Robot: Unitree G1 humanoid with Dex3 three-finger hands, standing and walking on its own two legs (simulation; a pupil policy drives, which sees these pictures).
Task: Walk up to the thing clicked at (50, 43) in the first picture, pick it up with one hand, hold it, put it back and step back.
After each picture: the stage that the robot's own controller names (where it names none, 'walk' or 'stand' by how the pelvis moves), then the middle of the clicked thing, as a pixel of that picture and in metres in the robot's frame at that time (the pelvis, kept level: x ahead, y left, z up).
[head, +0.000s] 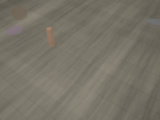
stand; (50, 37) +1.49 +0.42 -0.65
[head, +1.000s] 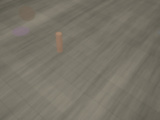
walk; (59, 42) +1.38 +0.23 -0.64
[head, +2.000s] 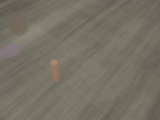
walk; (55, 71) +0.89 +0.23 -0.64
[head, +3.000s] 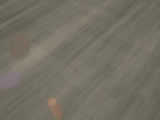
walk; (55, 109) +0.54 +0.27 -0.63
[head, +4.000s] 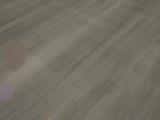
stand; out of the picture +0.41 +0.25 -0.65
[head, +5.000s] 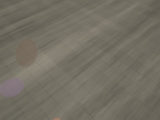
stand; out of the picture +0.41 +0.20 -0.65
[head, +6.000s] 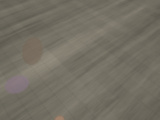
stand; out of the picture +0.43 +0.18 -0.65
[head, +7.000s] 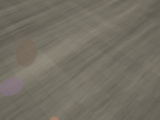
stand; out of the picture +0.43 +0.21 -0.66
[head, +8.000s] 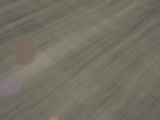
stand; out of the picture +0.42 +0.21 -0.66
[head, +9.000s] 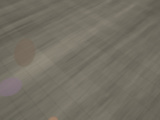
go down; out of the picture +0.42 +0.22 -0.66
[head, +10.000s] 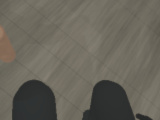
go down; (1, 46) +0.47 +0.30 -0.24
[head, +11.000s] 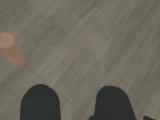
approach; (12, 52) +0.47 +0.29 -0.26
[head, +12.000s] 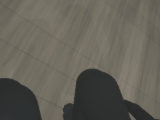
close in; out of the picture +0.44 +0.34 -0.16
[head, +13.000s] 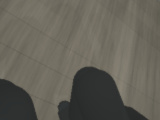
close; out of the picture +0.44 +0.34 -0.16
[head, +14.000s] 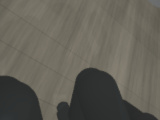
lift; out of the picture +0.40 +0.34 -0.16
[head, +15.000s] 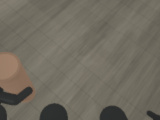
lift; (17, 83) +0.33 +0.22 -0.01
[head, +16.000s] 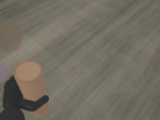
hold; (35, 93) +0.32 +0.17 +0.01
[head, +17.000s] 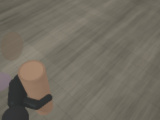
hold; (39, 91) +0.32 +0.16 +0.02
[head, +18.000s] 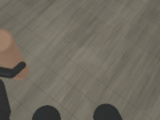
crouch; (11, 59) +0.42 +0.23 -0.05
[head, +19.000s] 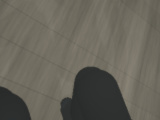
lower; out of the picture +0.44 +0.32 -0.18
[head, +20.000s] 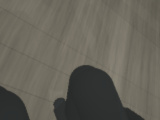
lower; out of the picture +0.44 +0.35 -0.16
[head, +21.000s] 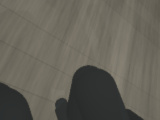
lower; out of the picture +0.43 +0.35 -0.16
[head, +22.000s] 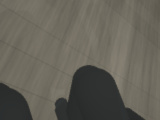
lower; out of the picture +0.43 +0.35 -0.17
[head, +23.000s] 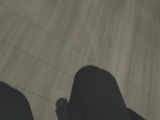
loosen; out of the picture +0.43 +0.35 -0.16
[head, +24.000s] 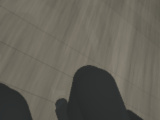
withdraw; out of the picture +0.43 +0.33 -0.17
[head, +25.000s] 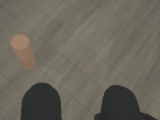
walk; (25, 54) +0.47 +0.27 -0.26
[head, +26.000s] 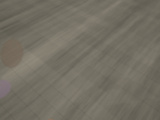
stand; out of the picture +0.40 +0.21 -0.59
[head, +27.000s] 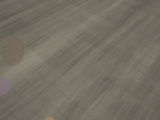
stand; out of the picture +0.42 +0.22 -0.60
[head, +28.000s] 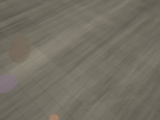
stand; out of the picture +0.42 +0.20 -0.62
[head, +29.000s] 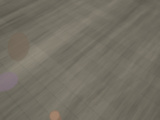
walk; out of the picture +0.43 +0.21 -0.65
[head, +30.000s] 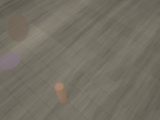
walk; (61, 93) +0.56 +0.20 -0.64
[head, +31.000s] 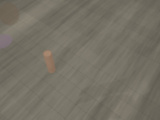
walk; (49, 62) +0.87 +0.30 -0.62
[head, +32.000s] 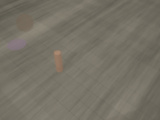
stand; (58, 61) +1.06 +0.25 -0.64
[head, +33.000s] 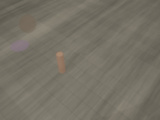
stand; (61, 62) +1.05 +0.25 -0.66
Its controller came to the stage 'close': yes
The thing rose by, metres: 0.66
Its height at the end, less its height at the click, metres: +0.00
